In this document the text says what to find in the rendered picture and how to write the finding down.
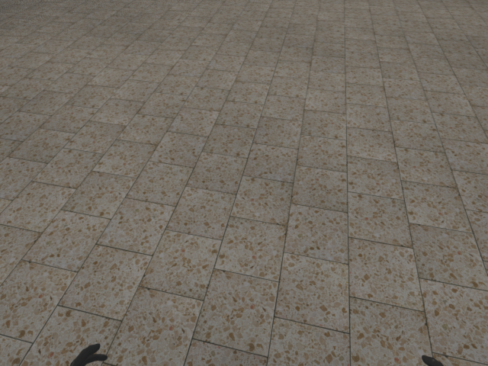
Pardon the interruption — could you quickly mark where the left robot hand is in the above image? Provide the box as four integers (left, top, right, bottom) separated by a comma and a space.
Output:
70, 344, 108, 366

